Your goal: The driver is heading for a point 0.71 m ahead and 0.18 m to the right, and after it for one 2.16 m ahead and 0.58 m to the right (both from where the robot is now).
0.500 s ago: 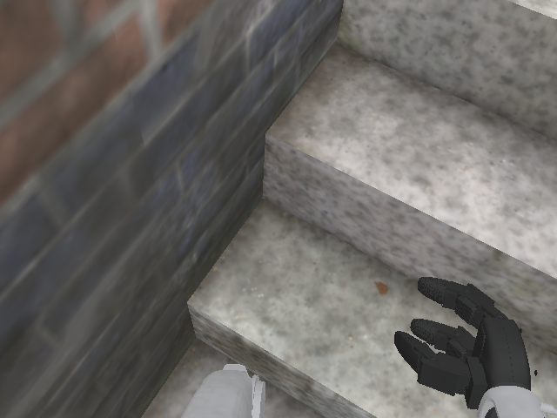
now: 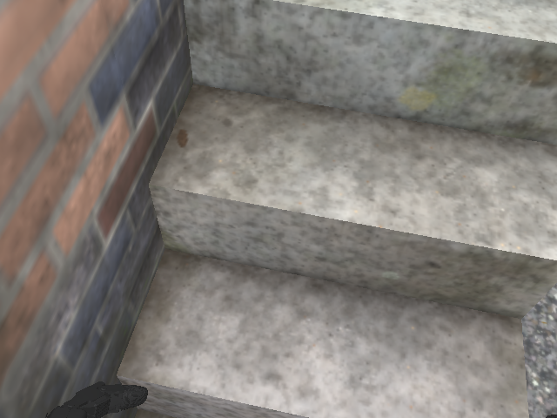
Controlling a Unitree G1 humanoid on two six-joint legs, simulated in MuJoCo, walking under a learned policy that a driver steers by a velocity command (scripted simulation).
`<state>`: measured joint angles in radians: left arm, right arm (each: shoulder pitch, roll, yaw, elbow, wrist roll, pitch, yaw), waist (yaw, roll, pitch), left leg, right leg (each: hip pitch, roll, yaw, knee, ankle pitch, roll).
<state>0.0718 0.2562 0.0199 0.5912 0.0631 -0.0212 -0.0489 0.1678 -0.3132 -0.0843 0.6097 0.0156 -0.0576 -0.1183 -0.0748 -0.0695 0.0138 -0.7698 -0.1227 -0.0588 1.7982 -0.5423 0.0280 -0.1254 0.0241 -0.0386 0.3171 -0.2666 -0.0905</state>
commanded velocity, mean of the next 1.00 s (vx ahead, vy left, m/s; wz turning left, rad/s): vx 0.84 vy -0.31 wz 0.00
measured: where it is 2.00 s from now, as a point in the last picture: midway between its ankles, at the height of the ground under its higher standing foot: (426, 7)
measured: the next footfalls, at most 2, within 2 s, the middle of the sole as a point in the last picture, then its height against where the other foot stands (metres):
left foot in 0.12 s outside the picture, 0.20 m higher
right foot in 0.54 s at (390, 348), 0.20 m higher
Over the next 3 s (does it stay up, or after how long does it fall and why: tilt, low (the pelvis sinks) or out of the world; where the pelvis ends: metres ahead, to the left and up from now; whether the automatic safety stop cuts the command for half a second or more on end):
stays up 0.82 -0.29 0.77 its command is cut before an obstacle from the start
